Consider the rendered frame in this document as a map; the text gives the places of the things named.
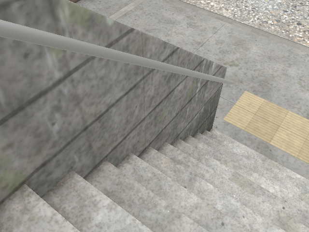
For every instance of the stairs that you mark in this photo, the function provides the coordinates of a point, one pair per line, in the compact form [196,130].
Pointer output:
[206,183]

